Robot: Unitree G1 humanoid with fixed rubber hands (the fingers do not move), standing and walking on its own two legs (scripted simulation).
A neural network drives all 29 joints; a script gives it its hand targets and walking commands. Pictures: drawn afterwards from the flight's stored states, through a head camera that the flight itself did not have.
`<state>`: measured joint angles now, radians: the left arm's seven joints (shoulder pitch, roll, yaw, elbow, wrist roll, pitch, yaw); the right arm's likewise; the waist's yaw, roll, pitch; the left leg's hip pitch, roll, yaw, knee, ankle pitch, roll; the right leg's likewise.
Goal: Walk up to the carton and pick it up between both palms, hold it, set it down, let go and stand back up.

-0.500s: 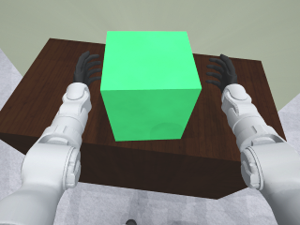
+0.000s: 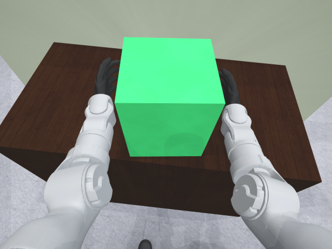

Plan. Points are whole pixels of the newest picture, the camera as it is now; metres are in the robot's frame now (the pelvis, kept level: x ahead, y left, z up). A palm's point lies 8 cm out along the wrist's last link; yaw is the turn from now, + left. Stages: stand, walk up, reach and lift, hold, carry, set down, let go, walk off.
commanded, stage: reach and lift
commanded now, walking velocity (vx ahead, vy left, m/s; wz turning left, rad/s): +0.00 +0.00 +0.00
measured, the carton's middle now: (166, 103) +0.47 +0.06 +0.03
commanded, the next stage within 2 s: none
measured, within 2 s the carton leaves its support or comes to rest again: leaves its support in 1.86 s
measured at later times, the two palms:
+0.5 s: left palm (104, 96) +0.43 +0.21 +0.09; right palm (229, 105) +0.45 -0.09 +0.08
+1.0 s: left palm (104, 96) +0.43 +0.21 +0.09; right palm (229, 106) +0.44 -0.09 +0.08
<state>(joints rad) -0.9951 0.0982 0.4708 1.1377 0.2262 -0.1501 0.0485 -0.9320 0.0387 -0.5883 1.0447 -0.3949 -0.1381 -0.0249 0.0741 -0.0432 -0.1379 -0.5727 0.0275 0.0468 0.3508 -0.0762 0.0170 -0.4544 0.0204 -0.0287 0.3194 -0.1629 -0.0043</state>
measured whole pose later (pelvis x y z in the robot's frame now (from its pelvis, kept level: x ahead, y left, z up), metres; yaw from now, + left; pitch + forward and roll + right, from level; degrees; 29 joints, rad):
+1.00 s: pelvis +0.02 +0.00 +0.00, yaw -1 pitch +10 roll +0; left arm -0.87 -0.02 0.60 0.88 0.38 0.00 0.00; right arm -0.83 0.15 -0.72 0.93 -0.51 -0.15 -0.01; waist 0.10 -0.08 -0.06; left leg -0.39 0.03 0.09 0.34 -0.12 0.01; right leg -0.29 0.00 -0.03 0.33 -0.21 -0.01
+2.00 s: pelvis +0.01 -0.01 +0.01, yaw -1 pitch +12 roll -1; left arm -0.87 0.00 0.51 0.99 0.33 -0.12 0.06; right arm -0.80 0.09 -0.66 1.05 -0.45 -0.32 -0.05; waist 0.08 -0.08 -0.14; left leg -0.44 0.04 0.11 0.30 -0.08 0.01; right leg -0.33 0.01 -0.05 0.28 -0.16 -0.01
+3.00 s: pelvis -0.02 -0.01 +0.01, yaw +1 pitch -1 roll -1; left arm -0.89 0.07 0.33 0.73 0.25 0.40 0.08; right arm -0.84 0.06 -0.42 0.98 -0.12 0.04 -0.08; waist -0.01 -0.10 -0.08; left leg -0.22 0.04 0.09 0.31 -0.08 0.01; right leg -0.11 0.00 -0.08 0.30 -0.18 -0.02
